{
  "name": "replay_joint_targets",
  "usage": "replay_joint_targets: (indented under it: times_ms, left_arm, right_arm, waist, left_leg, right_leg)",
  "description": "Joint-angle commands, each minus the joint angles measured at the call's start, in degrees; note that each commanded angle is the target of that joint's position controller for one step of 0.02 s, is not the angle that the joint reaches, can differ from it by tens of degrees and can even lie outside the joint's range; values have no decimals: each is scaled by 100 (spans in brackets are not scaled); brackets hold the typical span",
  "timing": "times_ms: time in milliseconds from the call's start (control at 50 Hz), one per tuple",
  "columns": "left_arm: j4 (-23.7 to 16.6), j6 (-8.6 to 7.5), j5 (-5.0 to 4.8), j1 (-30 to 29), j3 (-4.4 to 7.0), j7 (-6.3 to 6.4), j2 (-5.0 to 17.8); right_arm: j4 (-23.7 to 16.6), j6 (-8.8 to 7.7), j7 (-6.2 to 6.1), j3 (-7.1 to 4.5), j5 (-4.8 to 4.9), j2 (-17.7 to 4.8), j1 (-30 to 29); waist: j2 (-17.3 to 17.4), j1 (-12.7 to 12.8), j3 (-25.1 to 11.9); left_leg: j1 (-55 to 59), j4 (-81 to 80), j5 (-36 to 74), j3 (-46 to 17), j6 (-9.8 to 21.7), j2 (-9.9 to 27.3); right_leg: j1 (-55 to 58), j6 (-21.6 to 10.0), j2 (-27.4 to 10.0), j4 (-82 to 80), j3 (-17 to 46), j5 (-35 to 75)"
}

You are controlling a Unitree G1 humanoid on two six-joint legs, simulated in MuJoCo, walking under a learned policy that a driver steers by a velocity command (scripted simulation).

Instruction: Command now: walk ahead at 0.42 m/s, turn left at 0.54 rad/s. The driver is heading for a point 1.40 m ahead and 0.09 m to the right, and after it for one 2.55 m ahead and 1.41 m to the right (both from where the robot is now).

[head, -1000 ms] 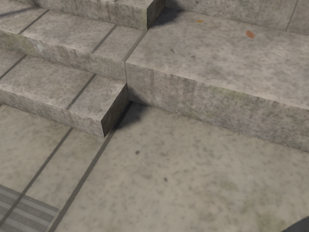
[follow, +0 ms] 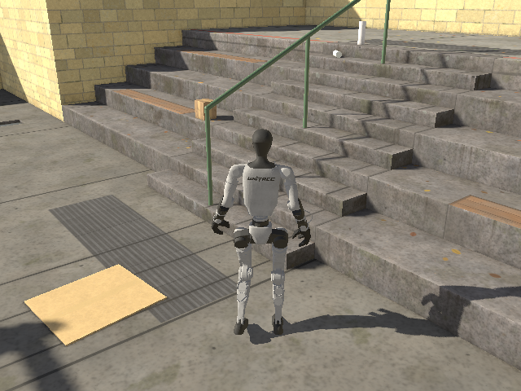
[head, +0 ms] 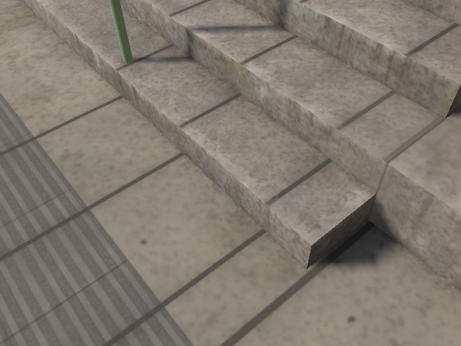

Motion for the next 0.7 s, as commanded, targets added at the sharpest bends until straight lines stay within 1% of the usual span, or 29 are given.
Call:
replay_joint_targets:
  times_ms: [20, 40, 60, 80, 140, 160, 200, 240, 280, 300, 320, 340, 360, 380, 400, 420, 440, 460, 480, 500, 520, 540, 560, 580, 620, 660, 700]
  left_arm:
    - [-176, 36, 2, 491, 145, 5, 564]
    - [-146, 29, 39, 488, 117, -18, 529]
    - [-89, 7, 55, 551, 120, -48, 545]
    - [-20, -11, 51, 647, 130, -73, 583]
    - [122, -5, 2, 817, 149, -96, 708]
    - [144, 15, -22, 828, 145, -92, 749]
    - [198, 61, -68, 946, 135, -83, 821]
    - [278, 101, -121, 1180, 139, -87, 946]
    - [365, 156, -160, 1317, 141, -93, 1022]
    - [394, 192, -174, 1333, 147, -91, 1056]
    - [409, 229, -175, 1309, 153, -79, 1105]
    - [410, 268, -171, 1236, 155, -64, 1157]
    - [411, 292, -136, 1284, 113, -50, 1073]
    - [266, 267, -8, 1253, 5, -33, 859]
    - [73, 144, 41, 1912, -257, -92, 38]
    - [193, 9, -94, 1659, -110, -118, 640]
    - [-22, -34, -230, 1128, -16, -128, 921]
    - [-84, -31, -172, 833, -44, -94, 837]
    - [-91, 4, -63, 712, -29, -69, 777]
    - [-87, 74, -45, 845, -16, -76, 708]
    - [-55, 144, -58, 949, -29, -86, 599]
    - [-36, 209, -54, 1007, -42, -87, 500]
    - [-55, 263, -29, 965, -42, -79, 459]
    - [-117, 297, 2, 814, -42, -70, 442]
    - [-272, 308, 41, 375, -49, -67, 414]
    - [-376, 268, 30, -24, -79, -111, 347]
    - [-475, 223, 10, -433, -112, -164, 296]
  right_arm:
    - [-579, -111, 51, -141, -63, -580, -367]
    - [-602, -115, 91, -108, -63, -438, -403]
    - [-613, -123, 111, -74, -55, -319, -400]
    - [-646, -130, 119, -48, -55, -247, -418]
    - [-842, -163, 127, 16, -93, -169, -815]
    - [-911, -187, 150, 51, -114, -117, -997]
    - [-1022, -234, 210, 112, -109, -12, -1393]
    - [-1130, -249, 268, 123, -60, -18, -1688]
    - [-1254, -256, 313, 87, -15, -147, -1855]
    - [-1289, -265, 331, 63, -13, -222, -1869]
    - [-1281, -274, 340, 21, -24, -320, -1746]
    - [-1171, -279, 327, -62, -52, -458, -1313]
    - [-889, -265, 288, -215, -73, -720, -447]
    - [-671, -222, 202, -360, -112, -1115, 629]
    - [-589, -205, 192, -454, -171, -1740, 939]
    - [-579, -225, 195, -317, -148, -1166, 1040]
    - [-586, -255, 209, -218, -144, -951, 606]
    - [-625, -261, 223, -165, -128, -792, 172]
    - [-641, -266, 254, -117, -148, -626, -147]
    - [-642, -291, 268, -85, -195, -506, -314]
    - [-615, -326, 279, -92, -187, -473, -395]
    - [-559, -373, 282, -103, -159, -492, -404]
    - [-490, -410, 278, -120, -144, -541, -391]
    - [-422, -430, 263, -139, -145, -594, -344]
    - [-285, -412, 209, -156, -146, -645, -185]
    - [-202, -365, 163, -161, -138, -689, -80]
    - [-119, -342, 128, -181, -121, -800, 37]
  waist:
    - [-715, 304, 358]
    - [-723, 269, 397]
    - [-748, 260, 390]
    - [-750, 255, 376]
    - [-646, 302, 441]
    - [-651, 334, 450]
    - [-690, 470, 498]
    - [-749, 577, 546]
    - [-821, 540, 624]
    - [-859, 475, 639]
    - [-899, 330, 563]
    - [-888, 11, 299]
    - [-761, -401, -237]
    - [-311, -862, -1029]
    - [1488, -443, -1876]
    - [997, -650, -2058]
    - [756, -536, -1108]
    - [306, -350, -657]
    - [122, -163, -309]
    - [257, 51, -224]
    - [277, 157, -175]
    - [252, 231, -110]
    - [210, 287, 7]
    - [156, 286, 125]
    - [61, 191, 327]
    - [51, 58, 432]
    - [64, -104, 523]
  left_leg:
    - [-2597, 1062, 636, -81, -120, 813]
    - [-2372, 1062, 871, 15, -130, 885]
    - [-2254, 1047, 1081, 123, -151, 875]
    - [-2224, 929, 1241, 179, -180, 876]
    - [-2247, 61, 1778, 360, -250, 934]
    - [-2138, -352, 2023, 494, -250, 972]
    - [-1765, -1137, 2433, 760, -243, 952]
    - [-1406, -1625, 2447, 923, -221, 859]
    - [-1265, -1964, 2169, 927, -83, 804]
    - [-1163, -2121, 1971, 958, 17, 751]
    - [-862, -2293, 1827, 1024, 129, 650]
    - [-146, -2531, 1872, 1173, 263, 459]
    - [1088, -2653, 1955, 1282, 430, 281]
    - [2890, -2477, 2018, 332, 739, 1136]
    - [4695, -3161, 902, -2644, 1681, 2680]
    - [4548, -3765, 586, -3473, 1662, 2742]
    - [3852, -3773, 1080, -2506, 1385, 2531]
    - [3017, -3823, 1753, -1733, 1242, 2270]
    - [2329, -3985, 2269, -1205, 1158, 2008]
    - [1889, -4175, 2478, -887, 1115, 1848]
    - [1625, -4377, 2520, -724, 1142, 1768]
    - [1452, -4516, 2691, -544, 1189, 1731]
    - [1322, -4622, 2849, -377, 1207, 1715]
    - [1260, -4706, 2973, -241, 1221, 1702]
    - [1307, -4805, 3055, -33, 1199, 1656]
    - [1349, -4841, 2983, 232, 1065, 1529]
    - [1375, -4865, 2818, 406, 954, 1469]
  right_leg:
    - [1829, -873, -1920, -1437, 2152, -806]
    - [1504, -843, -1728, -1568, 1726, -348]
    - [1336, -879, -1593, -1661, 1397, 47]
    - [1268, -938, -1524, -1713, 1148, 368]
    - [1272, -1028, -1459, -1771, 651, 1206]
    - [1256, -998, -1423, -1756, 495, 1385]
    - [1147, -907, -1344, -1702, 234, 1448]
    - [1149, -868, -1428, -1663, 202, 1275]
    - [1405, -819, -1650, -1590, 298, 1283]
    - [1555, -783, -1745, -1491, 318, 1466]
    - [1667, -729, -1792, -1269, 290, 1997]
    - [1674, -627, -1695, -698, 102, 3000]
    - [1419, -485, -1426, 365, -171, 3752]
    - [225, -256, -1173, 2066, -384, 2611]
    - [-2020, 79, -148, 4251, -291, -1388]
    - [-2562, 2, -273, 5049, 573, -1948]
    - [-2964, -79, -558, 5162, 461, -1466]
    - [-2779, -80, -811, 4889, 336, -941]
    - [-2547, -38, -951, 4561, 297, -642]
    - [-2184, -22, -1084, 4365, 357, -429]
    - [-1965, 6, -1105, 4238, 345, -302]
    - [-1891, 47, -1100, 4123, 304, -217]
    - [-1945, 93, -1104, 3963, 285, -90]
    - [-2075, 144, -1110, 3754, 275, 111]
    - [-2370, 225, -1114, 3132, 267, 650]
    - [-2328, 215, -1033, 2307, 204, 1304]
    - [-2117, 178, -892, 1565, 78, 1771]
